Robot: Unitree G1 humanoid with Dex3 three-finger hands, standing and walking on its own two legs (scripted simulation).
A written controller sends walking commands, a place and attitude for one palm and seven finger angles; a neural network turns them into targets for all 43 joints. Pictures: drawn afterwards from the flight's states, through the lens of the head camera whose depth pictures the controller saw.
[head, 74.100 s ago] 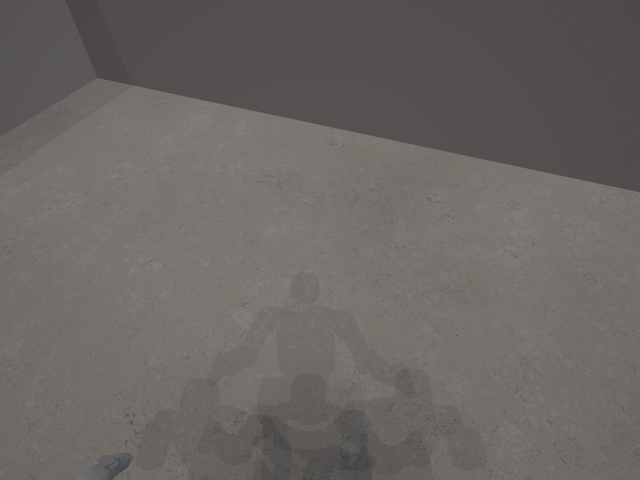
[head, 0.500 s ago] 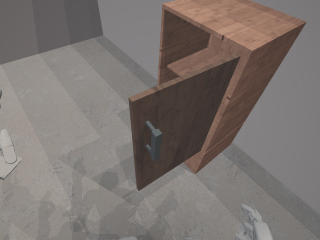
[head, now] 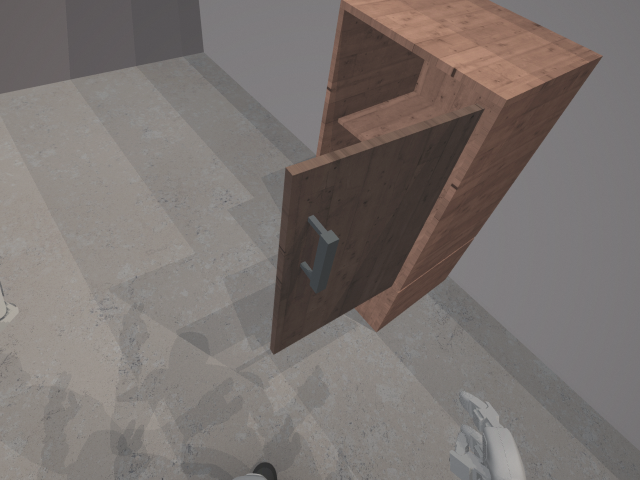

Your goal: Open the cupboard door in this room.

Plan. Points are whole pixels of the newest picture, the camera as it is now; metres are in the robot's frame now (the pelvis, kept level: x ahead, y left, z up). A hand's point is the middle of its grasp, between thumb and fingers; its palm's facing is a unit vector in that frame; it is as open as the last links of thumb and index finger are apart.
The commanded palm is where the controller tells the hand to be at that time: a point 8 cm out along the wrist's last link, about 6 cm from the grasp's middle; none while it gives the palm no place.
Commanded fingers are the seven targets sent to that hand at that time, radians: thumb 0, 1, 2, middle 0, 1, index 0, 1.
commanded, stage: step back with the hand held close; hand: left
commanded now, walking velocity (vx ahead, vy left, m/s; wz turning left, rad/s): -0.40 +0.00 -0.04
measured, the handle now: (316, 255) +0.46 +0.05 -0.04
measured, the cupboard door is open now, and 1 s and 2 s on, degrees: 86 86 86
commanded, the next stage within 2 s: stop stepping back and stand still in 0.06 s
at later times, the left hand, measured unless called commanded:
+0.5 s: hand (12, 425) +0.12 +0.25 +0.16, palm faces +0.40 -0.81 -0.43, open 7.4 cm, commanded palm +0.05 +0.27 +0.18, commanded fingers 0.00 0.90 0.90 -0.20 -0.30 -0.20 -0.30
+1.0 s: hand out of the picture +0.07 +0.25 +0.15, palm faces +0.39 -0.81 -0.45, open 7.4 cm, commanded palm +0.01 +0.29 +0.18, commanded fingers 0.00 0.90 0.90 -0.20 -0.30 -0.20 -0.30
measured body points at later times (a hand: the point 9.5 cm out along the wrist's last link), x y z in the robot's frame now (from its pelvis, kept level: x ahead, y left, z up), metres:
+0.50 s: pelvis -0.12 -0.02 -0.01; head -0.12 +0.00 +0.44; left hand +0.10 +0.29 +0.18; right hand -0.01 -0.28 -0.09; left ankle +0.00 +0.06 -0.74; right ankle -0.17 -0.12 -0.73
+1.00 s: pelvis -0.15 -0.01 -0.01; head -0.15 +0.00 +0.44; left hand +0.04 +0.29 +0.18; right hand +0.00 -0.25 -0.09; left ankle -0.15 +0.13 -0.74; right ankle -0.15 -0.11 -0.74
